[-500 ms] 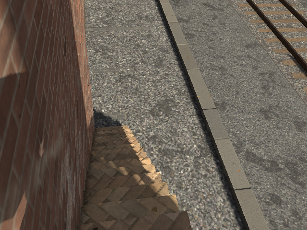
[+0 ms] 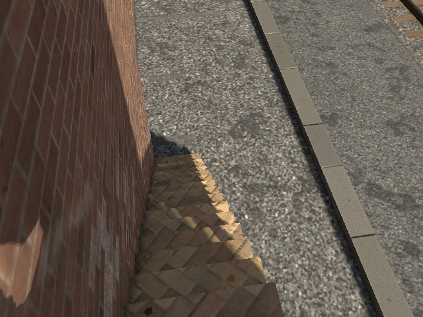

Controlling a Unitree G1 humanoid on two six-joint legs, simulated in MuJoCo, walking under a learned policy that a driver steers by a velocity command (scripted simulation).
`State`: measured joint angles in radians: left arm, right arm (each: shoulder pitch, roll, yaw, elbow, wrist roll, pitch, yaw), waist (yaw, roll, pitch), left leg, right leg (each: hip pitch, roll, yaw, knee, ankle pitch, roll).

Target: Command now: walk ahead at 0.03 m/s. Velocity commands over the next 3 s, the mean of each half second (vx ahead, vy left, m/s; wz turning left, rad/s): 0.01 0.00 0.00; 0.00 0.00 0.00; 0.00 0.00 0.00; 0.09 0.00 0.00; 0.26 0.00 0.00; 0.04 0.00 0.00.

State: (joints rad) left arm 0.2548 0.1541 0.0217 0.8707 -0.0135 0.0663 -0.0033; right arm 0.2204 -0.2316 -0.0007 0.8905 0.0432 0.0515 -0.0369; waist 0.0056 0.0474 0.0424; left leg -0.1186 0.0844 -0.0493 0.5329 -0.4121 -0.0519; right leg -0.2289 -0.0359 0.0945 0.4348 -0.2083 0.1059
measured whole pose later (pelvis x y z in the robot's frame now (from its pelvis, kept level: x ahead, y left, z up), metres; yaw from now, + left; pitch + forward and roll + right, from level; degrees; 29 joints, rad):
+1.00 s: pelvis +0.00 +0.00 +0.01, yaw -1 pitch +0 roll -2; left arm 0.28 0.15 0.03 0.99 -0.03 0.07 0.05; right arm 0.47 -0.16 -0.05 1.01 0.03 0.00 -0.03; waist -0.01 0.02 0.04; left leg -0.04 0.08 -0.03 0.37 -0.33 -0.05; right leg -0.14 -0.05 0.12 0.25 -0.11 0.11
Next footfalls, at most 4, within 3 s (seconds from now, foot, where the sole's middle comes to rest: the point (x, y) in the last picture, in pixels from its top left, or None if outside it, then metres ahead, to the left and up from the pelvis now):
none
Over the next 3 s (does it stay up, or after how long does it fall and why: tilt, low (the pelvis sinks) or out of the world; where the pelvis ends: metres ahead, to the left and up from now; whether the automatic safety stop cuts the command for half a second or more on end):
stays up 0.30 0.08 -0.32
